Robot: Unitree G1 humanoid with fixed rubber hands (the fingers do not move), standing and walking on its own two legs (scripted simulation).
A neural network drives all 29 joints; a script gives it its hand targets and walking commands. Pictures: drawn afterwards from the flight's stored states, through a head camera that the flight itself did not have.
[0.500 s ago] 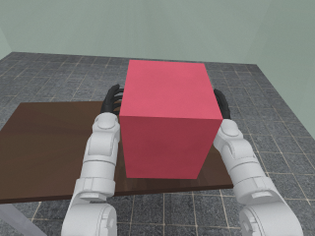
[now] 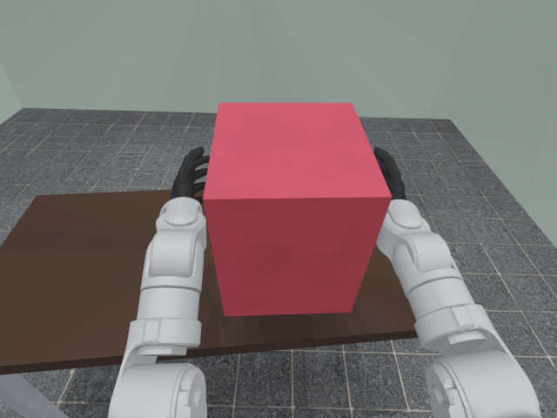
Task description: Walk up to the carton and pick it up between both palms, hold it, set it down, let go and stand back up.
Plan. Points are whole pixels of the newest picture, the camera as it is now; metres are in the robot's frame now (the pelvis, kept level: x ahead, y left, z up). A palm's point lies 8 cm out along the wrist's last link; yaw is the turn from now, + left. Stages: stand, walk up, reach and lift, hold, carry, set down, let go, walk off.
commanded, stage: reach and lift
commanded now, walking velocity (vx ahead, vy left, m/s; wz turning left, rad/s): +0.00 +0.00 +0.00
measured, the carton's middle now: (287, 211) +0.38 -0.01 +0.14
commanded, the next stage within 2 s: hold in 0.48 s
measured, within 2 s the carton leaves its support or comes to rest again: neither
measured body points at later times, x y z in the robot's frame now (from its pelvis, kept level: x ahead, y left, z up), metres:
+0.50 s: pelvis +0.00 +0.00 +0.00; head -0.05 +0.03 +0.45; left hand +0.39 +0.14 +0.19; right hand +0.38 -0.15 +0.19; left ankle +0.05 +0.11 -0.75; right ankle -0.01 -0.12 -0.75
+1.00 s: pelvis +0.00 +0.00 +0.00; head -0.06 +0.02 +0.44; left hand +0.38 +0.15 +0.21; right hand +0.37 -0.15 +0.20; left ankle +0.05 +0.11 -0.75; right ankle -0.01 -0.12 -0.75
